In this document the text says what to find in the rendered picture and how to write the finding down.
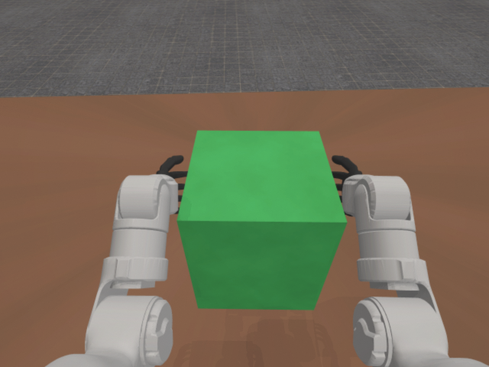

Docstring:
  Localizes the robot left forearm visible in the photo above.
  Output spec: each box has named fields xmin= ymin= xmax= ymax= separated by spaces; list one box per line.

xmin=85 ymin=174 xmax=178 ymax=351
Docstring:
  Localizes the left robot upper arm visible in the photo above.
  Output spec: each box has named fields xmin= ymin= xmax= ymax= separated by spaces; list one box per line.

xmin=45 ymin=295 xmax=173 ymax=367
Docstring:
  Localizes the robot right forearm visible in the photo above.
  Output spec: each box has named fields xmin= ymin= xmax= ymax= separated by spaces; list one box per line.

xmin=342 ymin=174 xmax=449 ymax=352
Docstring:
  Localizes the right robot upper arm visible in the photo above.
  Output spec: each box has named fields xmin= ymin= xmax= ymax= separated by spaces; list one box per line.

xmin=353 ymin=297 xmax=489 ymax=367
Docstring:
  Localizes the carton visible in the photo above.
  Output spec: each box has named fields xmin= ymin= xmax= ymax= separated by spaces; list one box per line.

xmin=177 ymin=131 xmax=347 ymax=310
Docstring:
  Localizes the right robot hand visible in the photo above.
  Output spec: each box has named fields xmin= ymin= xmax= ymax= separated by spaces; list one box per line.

xmin=332 ymin=155 xmax=362 ymax=216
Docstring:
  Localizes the left robot hand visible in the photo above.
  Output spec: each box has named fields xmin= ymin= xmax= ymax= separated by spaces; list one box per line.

xmin=156 ymin=155 xmax=188 ymax=214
